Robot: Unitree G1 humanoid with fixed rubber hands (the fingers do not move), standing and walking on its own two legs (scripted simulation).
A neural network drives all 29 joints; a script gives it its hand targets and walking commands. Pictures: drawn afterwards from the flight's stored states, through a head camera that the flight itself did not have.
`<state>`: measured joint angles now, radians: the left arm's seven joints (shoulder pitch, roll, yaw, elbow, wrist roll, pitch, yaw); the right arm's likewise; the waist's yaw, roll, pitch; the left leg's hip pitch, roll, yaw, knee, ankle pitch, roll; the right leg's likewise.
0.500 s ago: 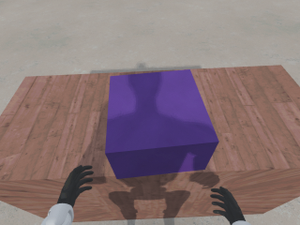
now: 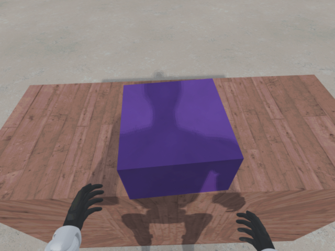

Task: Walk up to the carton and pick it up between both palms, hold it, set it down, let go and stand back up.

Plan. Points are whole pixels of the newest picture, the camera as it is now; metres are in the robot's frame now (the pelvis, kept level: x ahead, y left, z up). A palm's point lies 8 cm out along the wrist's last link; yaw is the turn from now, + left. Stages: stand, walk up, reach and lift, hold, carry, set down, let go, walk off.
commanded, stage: let go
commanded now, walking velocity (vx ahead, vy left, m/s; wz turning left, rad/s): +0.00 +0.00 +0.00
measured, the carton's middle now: (173, 135) +0.42 +0.02 +0.01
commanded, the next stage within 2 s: stand in 0.20 s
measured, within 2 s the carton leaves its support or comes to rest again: neither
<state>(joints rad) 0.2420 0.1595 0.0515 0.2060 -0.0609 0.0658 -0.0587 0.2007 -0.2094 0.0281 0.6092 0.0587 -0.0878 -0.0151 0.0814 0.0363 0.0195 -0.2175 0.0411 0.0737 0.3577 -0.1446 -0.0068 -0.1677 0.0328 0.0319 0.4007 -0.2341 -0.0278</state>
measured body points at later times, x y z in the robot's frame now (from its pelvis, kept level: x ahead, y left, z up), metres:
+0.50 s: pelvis +0.01 -0.01 -0.01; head +0.01 +0.02 +0.44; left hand +0.18 +0.24 -0.02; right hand +0.17 -0.27 -0.09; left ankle +0.03 +0.13 -0.74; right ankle -0.01 -0.10 -0.74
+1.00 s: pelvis +0.01 +0.00 -0.01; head +0.01 +0.02 +0.44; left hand +0.19 +0.24 -0.02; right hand +0.17 -0.26 -0.09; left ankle +0.03 +0.13 -0.74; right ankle -0.01 -0.10 -0.75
